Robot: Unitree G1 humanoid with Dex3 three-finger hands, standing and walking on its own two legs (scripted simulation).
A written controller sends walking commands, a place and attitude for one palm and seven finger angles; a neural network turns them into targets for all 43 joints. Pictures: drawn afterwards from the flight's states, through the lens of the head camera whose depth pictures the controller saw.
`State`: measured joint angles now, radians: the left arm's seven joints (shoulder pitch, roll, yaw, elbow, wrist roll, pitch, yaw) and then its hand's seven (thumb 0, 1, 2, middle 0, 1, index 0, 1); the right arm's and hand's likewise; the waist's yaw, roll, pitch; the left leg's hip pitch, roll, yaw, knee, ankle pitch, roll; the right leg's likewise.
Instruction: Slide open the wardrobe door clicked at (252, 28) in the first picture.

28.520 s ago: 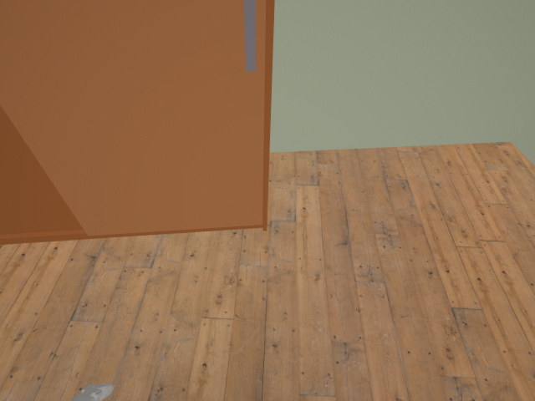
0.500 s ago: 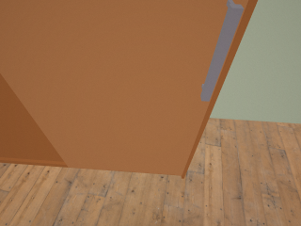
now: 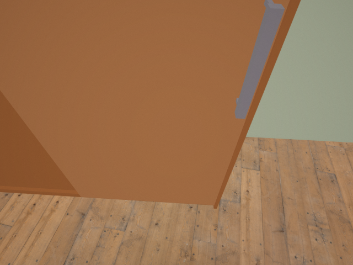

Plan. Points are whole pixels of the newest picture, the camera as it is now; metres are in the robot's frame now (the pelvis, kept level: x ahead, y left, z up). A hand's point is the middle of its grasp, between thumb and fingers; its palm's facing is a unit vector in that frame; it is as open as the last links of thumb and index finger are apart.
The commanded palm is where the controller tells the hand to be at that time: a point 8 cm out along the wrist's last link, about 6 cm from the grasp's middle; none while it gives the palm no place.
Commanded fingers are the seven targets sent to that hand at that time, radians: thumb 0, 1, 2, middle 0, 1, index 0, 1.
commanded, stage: look again from close up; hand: right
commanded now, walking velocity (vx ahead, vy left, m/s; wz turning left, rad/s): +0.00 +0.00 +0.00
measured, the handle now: (252, 66) +0.53 -0.15 +0.19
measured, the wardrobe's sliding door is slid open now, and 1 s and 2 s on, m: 0.00 0.00 0.00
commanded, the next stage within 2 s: shuffle to correct the standing spot in 0.04 s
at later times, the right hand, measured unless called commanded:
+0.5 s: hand out of the picture +0.01 -0.18 -0.20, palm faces +0.03 +0.99 -0.15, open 7.4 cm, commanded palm none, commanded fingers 0.00 -0.90 -0.90 0.20 0.30 0.20 0.30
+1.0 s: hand out of the picture +0.11 -0.18 -0.19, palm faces +0.05 +0.97 -0.25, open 7.4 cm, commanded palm none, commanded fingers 0.00 -0.90 -0.90 0.20 0.30 0.20 0.30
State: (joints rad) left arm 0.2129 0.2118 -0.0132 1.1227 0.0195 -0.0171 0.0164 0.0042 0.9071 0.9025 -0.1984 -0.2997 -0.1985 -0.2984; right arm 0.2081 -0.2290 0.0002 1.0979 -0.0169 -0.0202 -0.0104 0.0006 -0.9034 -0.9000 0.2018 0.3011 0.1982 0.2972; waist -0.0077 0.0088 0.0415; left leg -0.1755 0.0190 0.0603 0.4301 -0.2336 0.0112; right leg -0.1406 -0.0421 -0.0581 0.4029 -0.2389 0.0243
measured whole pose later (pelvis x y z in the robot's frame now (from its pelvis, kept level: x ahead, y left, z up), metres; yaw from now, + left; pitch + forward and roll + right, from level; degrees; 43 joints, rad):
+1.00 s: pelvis +0.07 +0.01 -0.02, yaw -1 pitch -1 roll -2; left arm 0.20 0.16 0.03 1.05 0.02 0.01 0.03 0.01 0.92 0.90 -0.20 -0.30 -0.20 -0.30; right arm 0.22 -0.18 -0.04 1.01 -0.03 0.00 -0.04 0.00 -0.92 -0.90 0.20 0.30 0.20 0.30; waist -0.02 0.02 0.10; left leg -0.27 0.05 0.06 0.62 -0.30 0.01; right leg -0.20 -0.04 -0.11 0.57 -0.35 0.02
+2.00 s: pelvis +0.02 -0.03 -0.01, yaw +0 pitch -2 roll +0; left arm 0.28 0.20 0.02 1.07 0.01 0.00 0.01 0.01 0.91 0.90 -0.20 -0.30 -0.20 -0.30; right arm 0.33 -0.20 0.00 1.05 -0.03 0.00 -0.03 0.00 -0.90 -0.90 0.20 0.30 0.20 0.30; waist 0.00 0.01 0.04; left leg -0.26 0.06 0.02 0.47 -0.17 -0.04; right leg -0.22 0.02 -0.09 0.49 -0.23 -0.06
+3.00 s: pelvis +0.05 -0.02 +0.00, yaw +0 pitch -2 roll +0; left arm 0.12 0.30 -0.01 1.12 0.01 -0.01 0.00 0.01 0.91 0.90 -0.20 -0.30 -0.20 -0.30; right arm 0.14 -0.31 0.01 1.08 -0.02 -0.01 -0.01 0.00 -0.90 -0.90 0.20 0.30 0.20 0.30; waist 0.00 0.01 0.06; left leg -0.15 0.06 0.04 0.35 -0.16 -0.03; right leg -0.11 0.02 -0.07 0.35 -0.21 -0.03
